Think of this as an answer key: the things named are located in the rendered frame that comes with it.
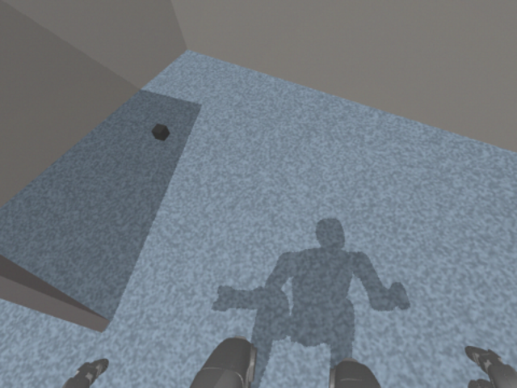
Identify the cube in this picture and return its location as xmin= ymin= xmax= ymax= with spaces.
xmin=151 ymin=124 xmax=170 ymax=141

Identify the left robot hand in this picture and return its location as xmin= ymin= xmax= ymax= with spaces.
xmin=62 ymin=359 xmax=109 ymax=388

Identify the right robot hand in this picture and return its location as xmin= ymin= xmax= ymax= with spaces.
xmin=464 ymin=346 xmax=517 ymax=388

